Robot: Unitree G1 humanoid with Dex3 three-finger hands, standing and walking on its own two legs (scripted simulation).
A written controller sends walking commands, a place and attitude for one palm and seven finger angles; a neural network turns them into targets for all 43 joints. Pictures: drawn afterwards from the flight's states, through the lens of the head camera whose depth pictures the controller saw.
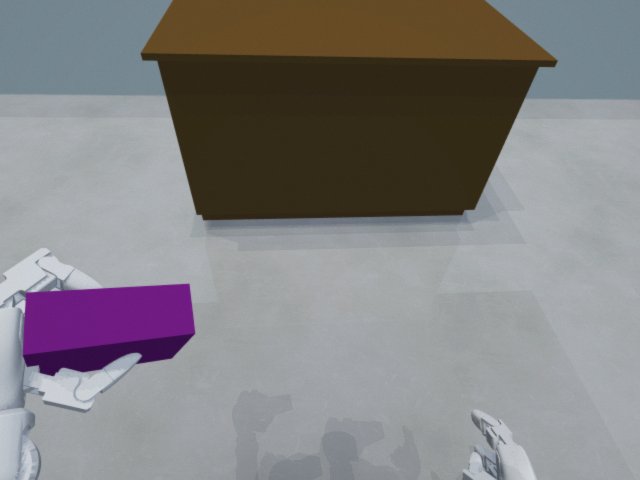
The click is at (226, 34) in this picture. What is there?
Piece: table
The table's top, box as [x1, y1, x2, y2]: [141, 0, 557, 66]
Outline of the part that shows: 141,52 143,60 554,66 557,60 484,0 173,0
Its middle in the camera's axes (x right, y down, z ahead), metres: +0.09 -0.80 +1.43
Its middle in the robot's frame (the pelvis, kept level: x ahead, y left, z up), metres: +1.61 -0.01 +0.00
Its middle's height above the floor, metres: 0.77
